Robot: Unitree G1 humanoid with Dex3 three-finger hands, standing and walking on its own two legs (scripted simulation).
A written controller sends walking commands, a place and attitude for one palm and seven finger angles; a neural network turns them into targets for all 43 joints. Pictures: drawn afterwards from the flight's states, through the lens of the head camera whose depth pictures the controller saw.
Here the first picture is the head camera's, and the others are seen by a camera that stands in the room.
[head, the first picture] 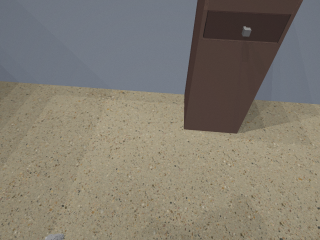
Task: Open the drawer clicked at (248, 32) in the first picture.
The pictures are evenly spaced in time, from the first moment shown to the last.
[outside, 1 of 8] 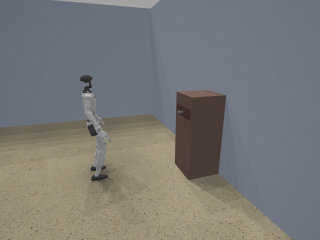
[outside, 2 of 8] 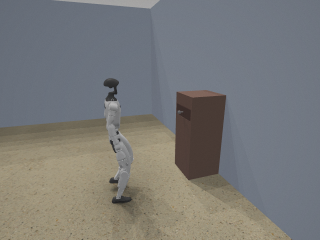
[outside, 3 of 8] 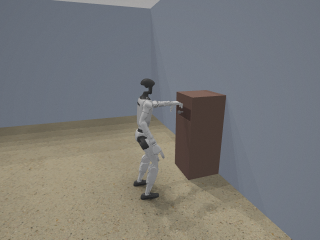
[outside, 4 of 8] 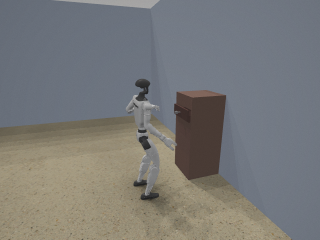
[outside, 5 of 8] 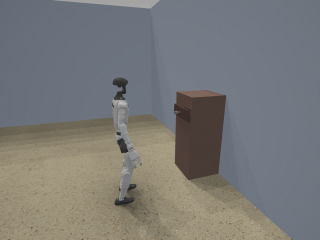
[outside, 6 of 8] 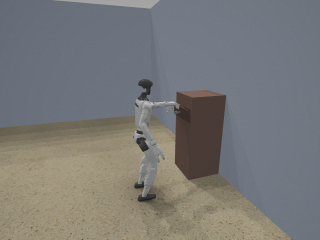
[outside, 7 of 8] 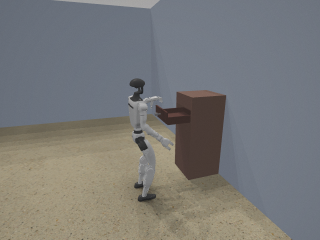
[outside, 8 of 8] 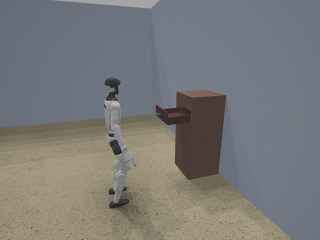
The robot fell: no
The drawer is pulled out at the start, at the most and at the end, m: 0.00 0.30 0.30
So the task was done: yes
